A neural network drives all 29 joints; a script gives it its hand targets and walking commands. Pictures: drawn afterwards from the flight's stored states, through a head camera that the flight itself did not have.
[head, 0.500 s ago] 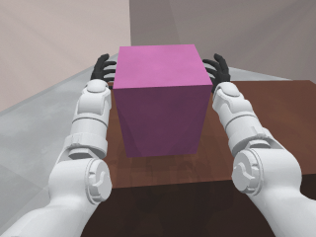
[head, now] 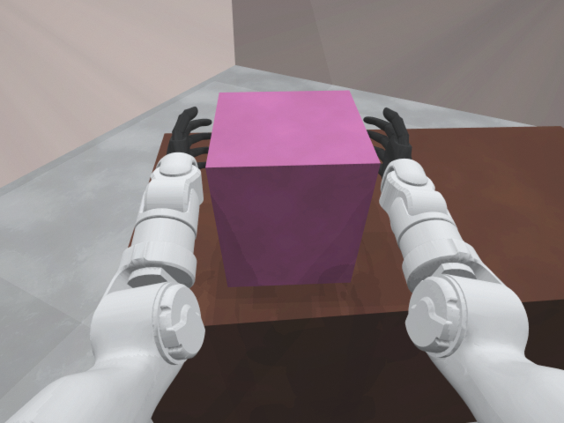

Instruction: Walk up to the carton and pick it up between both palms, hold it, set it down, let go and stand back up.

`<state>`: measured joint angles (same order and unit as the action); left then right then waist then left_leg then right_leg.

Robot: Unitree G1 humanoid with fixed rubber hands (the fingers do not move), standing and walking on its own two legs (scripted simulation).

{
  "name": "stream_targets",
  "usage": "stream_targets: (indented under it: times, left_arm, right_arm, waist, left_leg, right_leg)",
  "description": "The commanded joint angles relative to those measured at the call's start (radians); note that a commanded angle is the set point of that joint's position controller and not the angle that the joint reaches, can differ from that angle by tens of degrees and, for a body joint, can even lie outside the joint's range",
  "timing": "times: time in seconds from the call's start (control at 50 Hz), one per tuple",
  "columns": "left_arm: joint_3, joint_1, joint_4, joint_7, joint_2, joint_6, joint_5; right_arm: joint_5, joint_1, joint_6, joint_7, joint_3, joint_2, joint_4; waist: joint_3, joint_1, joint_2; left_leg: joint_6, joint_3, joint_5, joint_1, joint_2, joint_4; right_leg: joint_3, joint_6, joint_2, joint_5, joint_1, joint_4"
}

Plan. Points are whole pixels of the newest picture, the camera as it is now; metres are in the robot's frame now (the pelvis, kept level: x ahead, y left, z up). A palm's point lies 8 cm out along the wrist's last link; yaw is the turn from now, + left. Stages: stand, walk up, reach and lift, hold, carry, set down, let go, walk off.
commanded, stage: set down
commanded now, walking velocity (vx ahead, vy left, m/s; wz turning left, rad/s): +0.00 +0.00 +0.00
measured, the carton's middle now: (287, 190) +0.46 -0.02 +0.13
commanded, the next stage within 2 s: none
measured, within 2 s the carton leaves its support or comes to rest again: rests again in 1.26 s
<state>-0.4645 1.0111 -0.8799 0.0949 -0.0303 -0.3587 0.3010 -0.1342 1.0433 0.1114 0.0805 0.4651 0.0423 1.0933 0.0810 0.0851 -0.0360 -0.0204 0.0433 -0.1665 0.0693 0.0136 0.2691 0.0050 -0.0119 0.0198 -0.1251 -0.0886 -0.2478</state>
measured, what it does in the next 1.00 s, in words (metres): stands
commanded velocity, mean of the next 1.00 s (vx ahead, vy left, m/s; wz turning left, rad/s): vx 0.00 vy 0.00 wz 0.00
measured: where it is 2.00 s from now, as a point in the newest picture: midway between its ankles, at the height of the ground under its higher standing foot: outside the picture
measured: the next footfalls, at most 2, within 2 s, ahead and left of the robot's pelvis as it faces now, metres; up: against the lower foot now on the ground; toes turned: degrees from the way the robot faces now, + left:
none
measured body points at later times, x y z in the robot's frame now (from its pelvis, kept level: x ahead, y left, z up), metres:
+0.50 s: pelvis +0.02 +0.01 +0.00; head +0.00 +0.02 +0.45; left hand +0.46 +0.12 +0.16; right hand +0.44 -0.19 +0.17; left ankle -0.01 +0.13 -0.75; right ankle +0.01 -0.10 -0.75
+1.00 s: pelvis +0.00 +0.01 +0.00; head -0.01 +0.02 +0.45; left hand +0.44 +0.12 +0.14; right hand +0.41 -0.19 +0.15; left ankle -0.01 +0.13 -0.75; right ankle +0.01 -0.10 -0.75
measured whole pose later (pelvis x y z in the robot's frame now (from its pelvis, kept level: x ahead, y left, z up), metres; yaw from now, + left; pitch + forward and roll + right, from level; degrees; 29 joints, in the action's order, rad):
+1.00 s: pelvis +0.00 +0.01 +0.00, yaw -3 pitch +2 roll +0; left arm -0.51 0.92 -0.93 0.10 0.04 -0.22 0.34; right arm -0.32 0.92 0.02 0.01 0.62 -0.02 1.01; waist 0.08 0.05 -0.02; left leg 0.00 -0.02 -0.17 0.14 0.01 0.28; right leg 0.02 -0.01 0.00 -0.11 -0.19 -0.26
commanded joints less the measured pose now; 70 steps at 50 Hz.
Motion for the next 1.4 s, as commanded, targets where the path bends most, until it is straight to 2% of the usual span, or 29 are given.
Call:
stream_targets:
  times: [0.0, 0.12, 0.36, 0.44, 0.54, 0.68, 0.84, 0.94, 1.04, 1.14, 1.38]
  left_arm:
    - [0.188, 0.621, 0.068, -0.134, 0.425, 0.06, -0.041]
    - [0.18, 0.603, 0.074, -0.136, 0.427, 0.075, -0.032]
    - [0.299, 0.596, 0.12, -0.097, 0.529, 0.139, -0.078]
    - [0.296, 0.563, 0.103, -0.103, 0.53, 0.139, -0.078]
    - [0.24, 0.529, 0.075, -0.123, 0.505, 0.134, -0.056]
    - [0.191, 0.542, 0.082, -0.129, 0.482, 0.158, -0.029]
    - [0.196, 0.583, 0.081, -0.108, 0.485, 0.2, -0.017]
    - [0.176, 0.572, 0.049, -0.103, 0.476, 0.204, 0.003]
    - [0.143, 0.546, 0.028, -0.11, 0.46, 0.2, 0.024]
    - [0.124, 0.523, 0.031, -0.118, 0.457, 0.206, 0.038]
    - [0.09, 0.361, 0.022, -0.151, 0.478, 0.214, 0.089]
  right_arm:
    - [-0.015, 0.633, -0.053, -0.147, -0.136, -0.428, -0.129]
    - [-0.041, 0.618, -0.072, -0.159, -0.129, -0.433, -0.15]
    - [-0.038, 0.601, -0.138, -0.184, -0.186, -0.452, -0.181]
    - [-0.028, 0.567, -0.13, -0.182, -0.207, -0.464, -0.162]
    - [-0.028, 0.535, -0.107, -0.18, -0.219, -0.489, -0.159]
    - [-0.061, 0.53, -0.11, -0.19, -0.205, -0.513, -0.194]
    - [-0.142, 0.517, -0.141, -0.216, -0.128, -0.504, -0.182]
    - [-0.186, 0.494, -0.15, -0.227, -0.065, -0.483, -0.15]
    - [-0.212, 0.471, -0.15, -0.234, -0.025, -0.471, -0.135]
    - [-0.228, 0.453, -0.158, -0.239, -0.018, -0.475, -0.154]
    - [-0.247, 0.347, -0.182, -0.24, -0.082, -0.5, -0.224]
  waist:
    - [0.357, 0.004, 0.031]
    - [0.377, -0.002, 0.043]
    - [0.58, 0.007, 0.09]
    - [0.546, 0.007, 0.074]
    - [0.478, -0.005, 0.035]
    - [0.485, -0.025, 0.014]
    - [0.518, -0.024, 0.026]
    - [0.462, -0.022, 0.039]
    - [0.407, -0.025, 0.044]
    - [0.409, -0.027, 0.046]
    - [0.38, -0.035, 0.013]
  left_leg:
    - [-0.019, -0.085, 0.103, -0.101, -0.044, -0.023]
    - [-0.027, -0.091, 0.154, -0.11, -0.04, -0.012]
    - [-0.08, -0.076, 0.417, -0.181, -0.017, 0.097]
    - [-0.072, -0.074, 0.395, -0.114, -0.02, 0.087]
    - [-0.037, -0.078, 0.285, -0.017, -0.033, 0.037]
    - [-0.011, -0.092, 0.208, 0.018, -0.038, -0.001]
    - [-0.022, -0.106, 0.188, -0.04, -0.021, 0.006]
    - [-0.026, -0.115, 0.155, -0.054, -0.014, 0.001]
    - [-0.023, -0.124, 0.134, -0.048, -0.014, -0.011]
    - [-0.018, -0.131, 0.155, -0.042, -0.016, -0.01]
    - [-0.005, -0.137, 0.246, -0.021, -0.02, 0.002]
  right_leg:
    - [0.079, 0.093, 0.014, 0.26, 0.135, -0.017]
    - [0.084, 0.091, 0.015, 0.296, 0.135, -0.028]
    - [0.095, 0.071, 0.036, 0.507, 0.121, -0.081]
    - [0.082, 0.076, 0.027, 0.579, 0.172, -0.097]
    - [0.063, 0.093, 0.007, 0.619, 0.247, -0.111]
    - [0.06, 0.099, -0.003, 0.581, 0.264, -0.114]
    - [0.083, 0.079, 0.007, 0.407, 0.156, -0.083]
    - [0.094, 0.069, 0.008, 0.286, 0.096, -0.055]
    - [0.097, 0.067, 0.005, 0.226, 0.081, -0.04]
    - [0.098, 0.071, 0.001, 0.252, 0.097, -0.046]
    - [0.092, 0.087, -0.001, 0.452, 0.175, -0.082]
